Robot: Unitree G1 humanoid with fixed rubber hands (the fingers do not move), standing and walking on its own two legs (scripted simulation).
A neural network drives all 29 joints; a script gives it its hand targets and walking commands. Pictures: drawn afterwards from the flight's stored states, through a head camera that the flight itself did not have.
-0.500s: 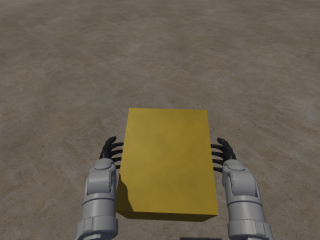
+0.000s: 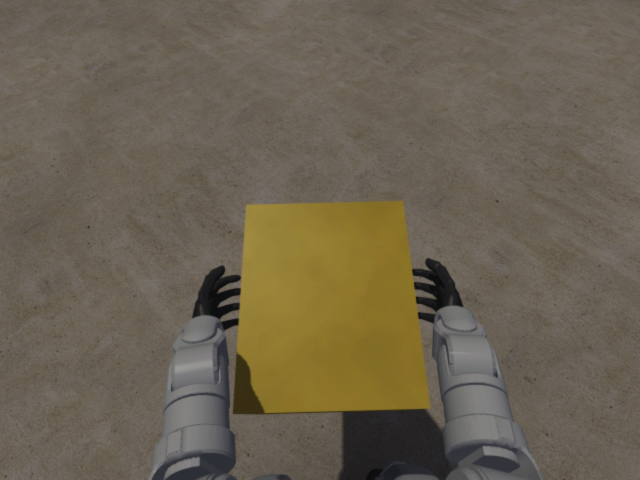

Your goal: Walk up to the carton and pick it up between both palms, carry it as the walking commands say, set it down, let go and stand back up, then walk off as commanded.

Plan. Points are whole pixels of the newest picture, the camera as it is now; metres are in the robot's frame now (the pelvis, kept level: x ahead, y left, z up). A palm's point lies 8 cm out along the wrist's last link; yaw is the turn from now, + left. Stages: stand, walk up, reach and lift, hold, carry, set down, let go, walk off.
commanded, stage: set down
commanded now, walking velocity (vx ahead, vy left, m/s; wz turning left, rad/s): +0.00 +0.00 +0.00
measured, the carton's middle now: (327, 313) +0.36 +0.02 -0.10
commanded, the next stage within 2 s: none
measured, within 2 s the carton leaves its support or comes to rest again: neither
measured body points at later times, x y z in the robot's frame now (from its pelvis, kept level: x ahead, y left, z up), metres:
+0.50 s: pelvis -0.04 +0.00 -0.06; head +0.12 -0.01 +0.36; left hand +0.34 +0.18 -0.11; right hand +0.36 -0.14 -0.11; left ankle +0.01 +0.11 -0.73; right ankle +0.06 -0.10 -0.73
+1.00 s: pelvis -0.05 +0.00 -0.13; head +0.16 -0.01 +0.27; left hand +0.37 +0.18 -0.19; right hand +0.38 -0.14 -0.20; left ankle +0.01 +0.11 -0.73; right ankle +0.06 -0.10 -0.73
